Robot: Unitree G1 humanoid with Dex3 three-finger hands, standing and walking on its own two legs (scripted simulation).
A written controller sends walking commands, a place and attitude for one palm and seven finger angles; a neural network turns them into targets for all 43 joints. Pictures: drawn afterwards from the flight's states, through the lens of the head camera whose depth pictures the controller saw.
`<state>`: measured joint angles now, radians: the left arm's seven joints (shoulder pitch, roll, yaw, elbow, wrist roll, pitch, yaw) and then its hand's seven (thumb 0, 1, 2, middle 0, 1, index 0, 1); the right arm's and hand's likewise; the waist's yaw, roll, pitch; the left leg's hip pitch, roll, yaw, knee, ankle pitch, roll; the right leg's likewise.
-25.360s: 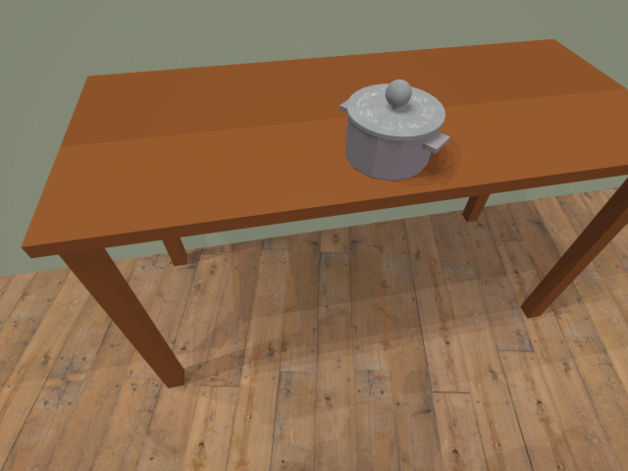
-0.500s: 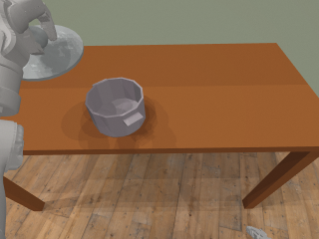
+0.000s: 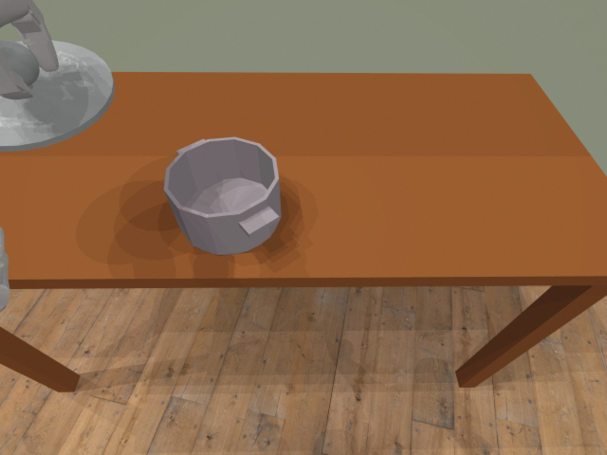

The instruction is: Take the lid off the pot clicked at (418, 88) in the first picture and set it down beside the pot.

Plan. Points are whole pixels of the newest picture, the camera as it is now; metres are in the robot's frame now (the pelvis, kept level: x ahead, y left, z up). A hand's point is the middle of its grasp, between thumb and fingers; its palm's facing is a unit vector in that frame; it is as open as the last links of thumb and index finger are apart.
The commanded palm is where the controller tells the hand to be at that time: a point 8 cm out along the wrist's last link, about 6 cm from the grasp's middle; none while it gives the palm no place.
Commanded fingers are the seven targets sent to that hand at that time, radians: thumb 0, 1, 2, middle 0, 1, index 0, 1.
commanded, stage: move the lid sideways beside the pot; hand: left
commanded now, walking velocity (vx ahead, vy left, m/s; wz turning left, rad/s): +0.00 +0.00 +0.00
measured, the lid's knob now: (12, 64) +0.48 +0.32 +0.26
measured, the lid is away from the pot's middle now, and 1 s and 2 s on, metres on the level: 0.20 0.22 0.22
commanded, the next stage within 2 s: lower the lid onto the table in 0.44 s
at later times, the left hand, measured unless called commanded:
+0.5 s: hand out of the picture +0.46 +0.36 +0.27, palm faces -0.20 -0.06 -0.98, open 7.2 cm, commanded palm +0.45 +0.34 +0.35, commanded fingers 0.00 0.70 0.93 -0.87 -1.04 -0.88 -1.04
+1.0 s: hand out of the picture +0.46 +0.34 +0.24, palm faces -0.25 -0.10 -0.96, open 7.2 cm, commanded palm +0.45 +0.33 +0.31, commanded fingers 0.00 0.70 0.93 -0.87 -1.04 -0.88 -1.04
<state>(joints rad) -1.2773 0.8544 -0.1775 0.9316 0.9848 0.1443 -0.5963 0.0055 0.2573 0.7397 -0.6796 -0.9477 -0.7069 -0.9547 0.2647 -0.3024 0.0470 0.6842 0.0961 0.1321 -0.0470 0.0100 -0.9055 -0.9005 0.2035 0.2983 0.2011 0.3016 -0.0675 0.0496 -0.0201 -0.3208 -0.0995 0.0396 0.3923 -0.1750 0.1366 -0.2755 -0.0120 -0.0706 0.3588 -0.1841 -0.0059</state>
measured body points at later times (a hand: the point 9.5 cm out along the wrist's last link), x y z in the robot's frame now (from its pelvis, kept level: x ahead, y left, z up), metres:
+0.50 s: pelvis +0.01 +0.01 +0.00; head +0.07 +0.01 +0.45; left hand +0.46 +0.36 +0.33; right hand +0.08 -0.27 -0.12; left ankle +0.01 +0.02 -0.74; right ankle -0.01 -0.14 -0.74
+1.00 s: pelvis +0.01 +0.01 +0.00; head +0.06 +0.01 +0.45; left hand +0.47 +0.34 +0.30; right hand +0.10 -0.26 -0.12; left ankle +0.01 +0.02 -0.74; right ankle +0.00 -0.14 -0.74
